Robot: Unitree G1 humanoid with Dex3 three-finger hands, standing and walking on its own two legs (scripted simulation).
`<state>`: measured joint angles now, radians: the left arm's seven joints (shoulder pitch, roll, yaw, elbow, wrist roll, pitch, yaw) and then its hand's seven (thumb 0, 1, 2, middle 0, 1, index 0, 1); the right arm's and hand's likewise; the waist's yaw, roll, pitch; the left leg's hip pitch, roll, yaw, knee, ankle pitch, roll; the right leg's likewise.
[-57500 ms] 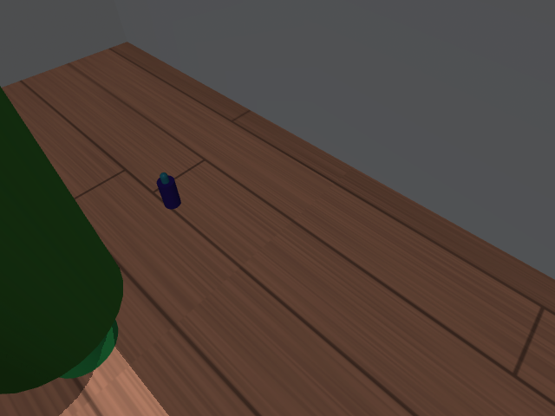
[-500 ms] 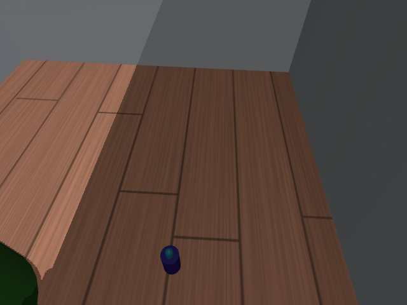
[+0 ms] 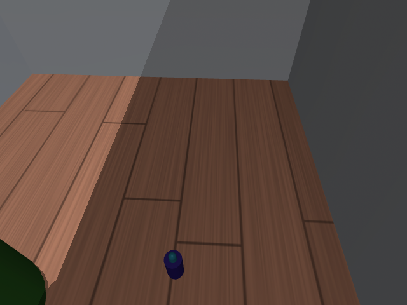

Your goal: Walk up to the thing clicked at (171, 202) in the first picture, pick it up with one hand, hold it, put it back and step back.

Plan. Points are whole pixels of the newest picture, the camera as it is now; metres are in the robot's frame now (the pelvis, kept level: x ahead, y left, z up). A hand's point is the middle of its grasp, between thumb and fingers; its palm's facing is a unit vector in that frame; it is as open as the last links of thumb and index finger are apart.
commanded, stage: stand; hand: left
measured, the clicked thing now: (173, 263) +0.44 +0.14 -0.68
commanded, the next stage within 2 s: step back in 1.24 s
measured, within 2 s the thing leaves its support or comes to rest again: neither
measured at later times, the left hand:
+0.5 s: hand out of the picture +0.07 +0.23 -0.16, palm faces -0.03 -0.94 -0.33, open 7.4 cm
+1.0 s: hand out of the picture +0.10 +0.23 -0.15, palm faces -0.03 -0.94 -0.34, open 7.4 cm
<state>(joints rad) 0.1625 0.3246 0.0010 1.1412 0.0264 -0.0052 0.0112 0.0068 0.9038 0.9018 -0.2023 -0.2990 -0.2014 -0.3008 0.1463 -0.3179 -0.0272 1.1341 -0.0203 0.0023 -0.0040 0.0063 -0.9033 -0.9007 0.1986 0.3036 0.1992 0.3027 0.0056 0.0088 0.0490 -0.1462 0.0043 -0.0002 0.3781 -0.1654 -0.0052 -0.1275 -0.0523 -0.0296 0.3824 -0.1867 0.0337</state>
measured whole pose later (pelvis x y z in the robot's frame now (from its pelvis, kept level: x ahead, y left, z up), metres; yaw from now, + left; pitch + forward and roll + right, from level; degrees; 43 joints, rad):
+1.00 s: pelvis +0.02 -0.01 +0.00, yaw -1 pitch -3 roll +0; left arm 0.10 0.33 0.01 1.15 0.01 -0.01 0.00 0.01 0.90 0.90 -0.20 -0.30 -0.20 -0.30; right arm 0.11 -0.34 -0.01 1.16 -0.01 -0.01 0.00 0.01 -0.90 -0.90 0.20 0.30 0.20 0.30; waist 0.00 0.01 0.05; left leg -0.10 0.03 0.01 0.32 -0.17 -0.03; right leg -0.10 -0.03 -0.02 0.33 -0.19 0.02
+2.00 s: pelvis -0.13 +0.01 -0.02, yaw -6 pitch -3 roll +0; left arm 0.16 0.34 0.06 0.87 0.03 0.04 0.00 0.01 0.90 0.90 -0.20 -0.30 -0.20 -0.30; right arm 0.12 -0.39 -0.05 0.90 0.00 0.06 -0.02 0.01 -0.90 -0.90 0.20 0.30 0.20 0.30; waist 0.00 0.02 0.18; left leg -0.49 -0.10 -0.11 1.08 -0.48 0.01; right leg -0.28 0.02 0.06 0.65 -0.33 -0.02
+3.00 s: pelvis -0.43 +0.02 -0.02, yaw -2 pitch -3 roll +0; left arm 0.10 0.40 0.07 0.80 0.01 0.08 0.02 0.01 0.90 0.90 -0.20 -0.30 -0.20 -0.30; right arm 0.20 -0.36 -0.04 0.88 -0.04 0.03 -0.01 0.01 -0.90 -0.90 0.20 0.30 0.20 0.30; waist -0.01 -0.04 0.19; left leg -0.31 -0.03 -0.03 0.65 -0.29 0.03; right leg -0.49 0.08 0.13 1.11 -0.53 -0.02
